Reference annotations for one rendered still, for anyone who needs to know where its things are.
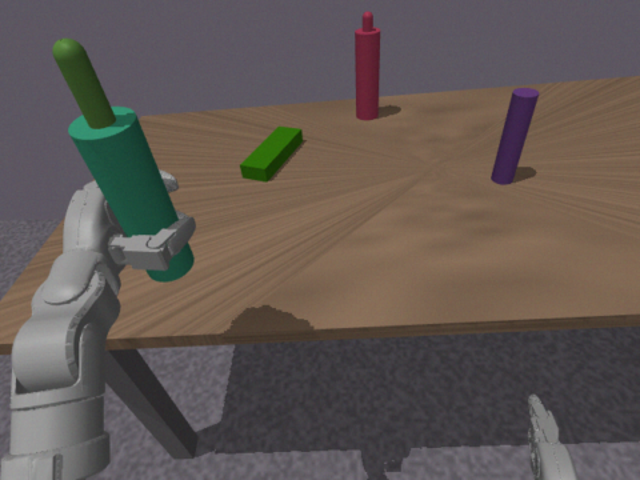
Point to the left robot hand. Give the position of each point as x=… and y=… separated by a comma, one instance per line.
x=90, y=224

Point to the right robot hand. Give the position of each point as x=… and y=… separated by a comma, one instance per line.
x=549, y=460

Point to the left robot arm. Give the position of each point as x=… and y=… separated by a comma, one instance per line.
x=58, y=373

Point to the table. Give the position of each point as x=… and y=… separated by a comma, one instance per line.
x=390, y=227

